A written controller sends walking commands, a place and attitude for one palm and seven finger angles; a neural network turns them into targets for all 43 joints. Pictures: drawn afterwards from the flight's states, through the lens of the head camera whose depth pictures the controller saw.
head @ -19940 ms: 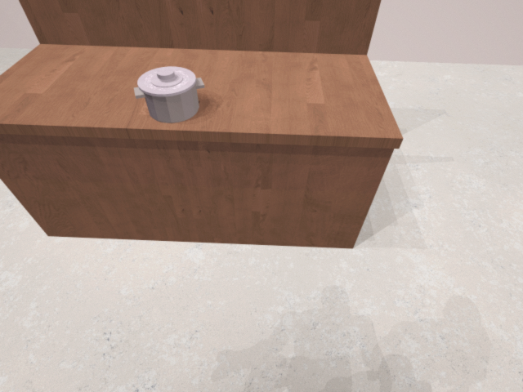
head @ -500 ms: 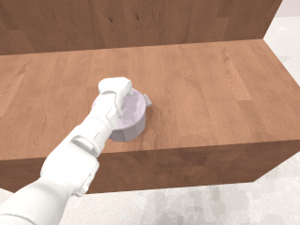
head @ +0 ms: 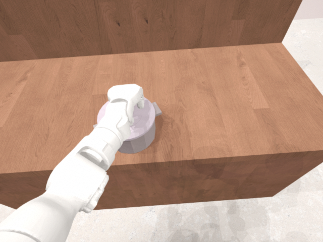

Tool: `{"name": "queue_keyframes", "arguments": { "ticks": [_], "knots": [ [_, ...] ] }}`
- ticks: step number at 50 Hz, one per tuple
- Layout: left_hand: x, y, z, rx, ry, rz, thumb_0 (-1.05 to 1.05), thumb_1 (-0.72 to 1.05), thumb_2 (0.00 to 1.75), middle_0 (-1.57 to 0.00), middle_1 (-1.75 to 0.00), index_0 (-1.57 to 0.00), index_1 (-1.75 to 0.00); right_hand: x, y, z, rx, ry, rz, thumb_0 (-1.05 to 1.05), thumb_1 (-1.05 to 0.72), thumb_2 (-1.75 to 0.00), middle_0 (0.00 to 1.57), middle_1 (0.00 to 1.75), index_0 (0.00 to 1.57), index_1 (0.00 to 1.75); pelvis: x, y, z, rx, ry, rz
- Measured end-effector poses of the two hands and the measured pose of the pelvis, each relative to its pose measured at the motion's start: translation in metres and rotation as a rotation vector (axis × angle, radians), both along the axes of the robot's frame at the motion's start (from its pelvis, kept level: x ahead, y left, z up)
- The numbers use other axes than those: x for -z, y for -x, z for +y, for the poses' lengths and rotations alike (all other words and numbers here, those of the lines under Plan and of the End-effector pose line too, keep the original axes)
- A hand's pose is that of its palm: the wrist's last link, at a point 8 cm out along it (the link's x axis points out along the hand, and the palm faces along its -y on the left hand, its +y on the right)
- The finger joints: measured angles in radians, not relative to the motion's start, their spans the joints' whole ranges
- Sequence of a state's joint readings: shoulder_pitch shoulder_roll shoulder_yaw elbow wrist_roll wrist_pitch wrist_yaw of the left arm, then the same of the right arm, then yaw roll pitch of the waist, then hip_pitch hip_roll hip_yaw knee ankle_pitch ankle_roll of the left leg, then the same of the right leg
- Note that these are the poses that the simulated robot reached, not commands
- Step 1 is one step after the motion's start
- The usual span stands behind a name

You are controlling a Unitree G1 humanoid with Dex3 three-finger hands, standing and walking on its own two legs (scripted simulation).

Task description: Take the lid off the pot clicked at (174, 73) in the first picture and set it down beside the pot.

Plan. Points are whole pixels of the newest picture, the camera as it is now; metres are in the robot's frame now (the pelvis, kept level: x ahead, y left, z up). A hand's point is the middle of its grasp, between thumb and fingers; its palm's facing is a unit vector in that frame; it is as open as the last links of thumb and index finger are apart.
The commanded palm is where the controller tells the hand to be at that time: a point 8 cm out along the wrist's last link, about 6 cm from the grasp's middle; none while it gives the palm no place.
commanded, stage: close the fingers and squeeze the knob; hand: left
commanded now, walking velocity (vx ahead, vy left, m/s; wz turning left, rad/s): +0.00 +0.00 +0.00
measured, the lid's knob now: (125, 110) +0.48 +0.09 +0.02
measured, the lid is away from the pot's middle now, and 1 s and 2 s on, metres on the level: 0.00 0.01 0.01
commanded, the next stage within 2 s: lift the lid straight up in 0.56 s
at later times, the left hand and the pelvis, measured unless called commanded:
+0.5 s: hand (128, 113) +0.45 +0.07 +0.04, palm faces -0.34 -0.04 -0.94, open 6.4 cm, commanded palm +0.45 +0.08 +0.10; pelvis -0.01 +0.00 +0.00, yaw -1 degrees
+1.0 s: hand (123, 112) +0.45 +0.09 +0.05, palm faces -0.33 -0.05 -0.94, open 4.4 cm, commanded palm +0.45 +0.09 +0.12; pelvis +0.00 +0.01 +0.00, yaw -1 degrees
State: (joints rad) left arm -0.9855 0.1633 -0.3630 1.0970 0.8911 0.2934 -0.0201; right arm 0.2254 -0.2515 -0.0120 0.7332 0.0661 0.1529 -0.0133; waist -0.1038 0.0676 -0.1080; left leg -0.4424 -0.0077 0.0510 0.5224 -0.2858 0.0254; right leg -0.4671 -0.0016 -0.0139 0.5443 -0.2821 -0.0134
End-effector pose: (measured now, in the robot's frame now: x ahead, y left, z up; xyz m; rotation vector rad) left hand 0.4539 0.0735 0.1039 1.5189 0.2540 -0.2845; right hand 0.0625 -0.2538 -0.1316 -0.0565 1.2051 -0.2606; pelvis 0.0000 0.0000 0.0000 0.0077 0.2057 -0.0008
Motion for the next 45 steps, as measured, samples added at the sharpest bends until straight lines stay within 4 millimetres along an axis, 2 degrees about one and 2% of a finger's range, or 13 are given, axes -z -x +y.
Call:
{"name": "queue_keyframes", "arguments": {
  "ticks": [14,28,45],
  "knots": [
    [0.0,0.0,0.002,0.003,0.012,0.014,-0.02,0.12,0.95,-0.53,-0.9,-0.76,-1.02,-0.004,0.01,-0.003,0.019,0.027,-0.004,0.01,-0.91,-0.9,0.2,0.3,0.2,0.3,-0.001,0.003,0.001,0.008,0.001,-0.002],
    [0.002,0.004,0.003,0.012,0.015,0.001,-0.04,0.15,0.97,-0.5,-0.88,-0.92,-1.09,-0.003,0.025,0.001,0.036,0.021,0.008,0.01,-0.91,-0.9,0.2,0.3,0.2,0.3,-0.001,0.006,0.004,0.014,0.002,-0.004],
    [0.0,0.007,0.011,-0.005,0.03,0.004,-0.06,0.24,0.97,-0.45,-0.85,-1.12,-1.15,-0.004,0.015,0.005,0.031,0.017,-0.039,0.01,-0.91,-0.9,0.2,0.3,0.2,0.3,-0.003,0.005,0.006,0.012,0.002,-0.021]
  ]
}}
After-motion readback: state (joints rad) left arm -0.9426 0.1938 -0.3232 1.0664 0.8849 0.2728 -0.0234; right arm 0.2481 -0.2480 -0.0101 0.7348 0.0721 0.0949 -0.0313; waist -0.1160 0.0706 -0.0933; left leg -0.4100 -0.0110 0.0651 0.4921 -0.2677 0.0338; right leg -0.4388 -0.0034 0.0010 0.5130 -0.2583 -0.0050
